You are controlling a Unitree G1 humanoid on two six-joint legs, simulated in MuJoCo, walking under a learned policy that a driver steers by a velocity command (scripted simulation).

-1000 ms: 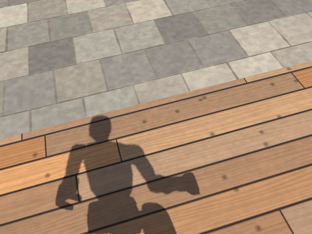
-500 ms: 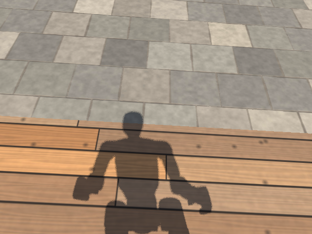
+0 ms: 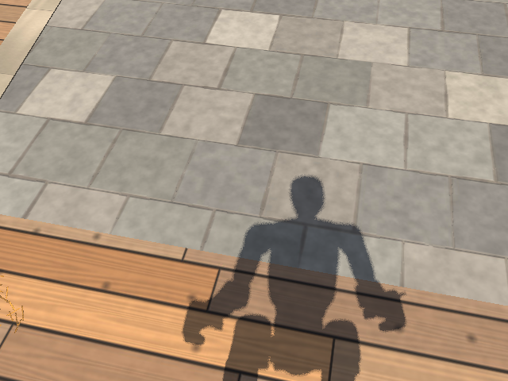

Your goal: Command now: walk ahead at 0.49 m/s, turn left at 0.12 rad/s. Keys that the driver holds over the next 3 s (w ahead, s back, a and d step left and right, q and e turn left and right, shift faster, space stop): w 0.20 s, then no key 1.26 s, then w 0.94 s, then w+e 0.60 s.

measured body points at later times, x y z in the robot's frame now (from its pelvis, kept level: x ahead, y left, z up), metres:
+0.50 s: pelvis +0.25 +0.07 +0.00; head +0.29 +0.08 +0.44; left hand +0.36 +0.34 -0.13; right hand +0.39 -0.19 -0.10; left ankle +0.31 +0.16 -0.74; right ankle +0.24 -0.09 -0.68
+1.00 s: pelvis +0.32 +0.04 -0.01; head +0.33 +0.04 +0.44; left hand +0.44 +0.30 -0.13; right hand +0.42 -0.22 -0.14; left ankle +0.31 +0.16 -0.74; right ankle +0.33 -0.09 -0.74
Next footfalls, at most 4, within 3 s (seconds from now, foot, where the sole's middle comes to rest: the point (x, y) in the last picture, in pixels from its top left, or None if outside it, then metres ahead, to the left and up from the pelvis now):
0.30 left None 0.35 0.16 -0.78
0.66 right None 0.37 -0.09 -0.78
2.16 left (224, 285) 0.75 0.15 -0.78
2.74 right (304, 202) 1.06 -0.09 -0.78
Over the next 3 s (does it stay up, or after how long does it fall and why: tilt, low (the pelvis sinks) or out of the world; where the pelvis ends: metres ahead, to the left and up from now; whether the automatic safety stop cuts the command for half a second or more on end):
stays up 1.04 -0.02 0.01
